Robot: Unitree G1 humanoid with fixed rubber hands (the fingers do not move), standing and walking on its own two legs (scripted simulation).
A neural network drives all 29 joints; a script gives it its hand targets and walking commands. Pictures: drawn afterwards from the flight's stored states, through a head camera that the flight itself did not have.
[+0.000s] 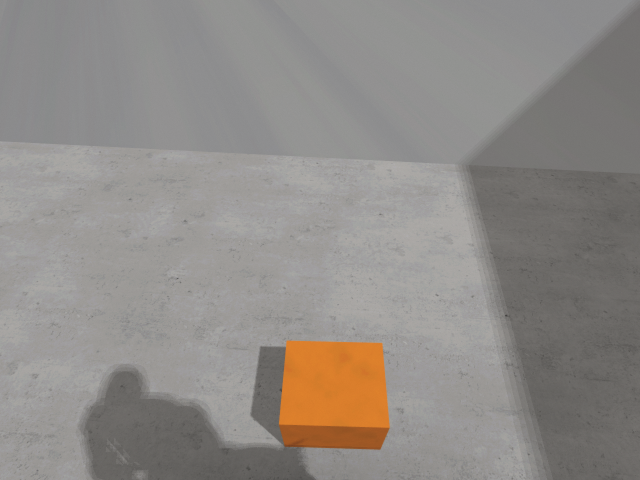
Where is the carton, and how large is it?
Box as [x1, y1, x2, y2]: [279, 341, 389, 449]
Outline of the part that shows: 287,341 279,418 279,426 285,446 379,449 389,427 381,343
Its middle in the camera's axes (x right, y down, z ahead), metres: +0.04 +0.45 +1.12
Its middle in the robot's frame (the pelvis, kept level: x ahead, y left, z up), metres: +0.47 -0.02 -0.66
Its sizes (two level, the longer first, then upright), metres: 0.279 0.231 0.210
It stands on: the floor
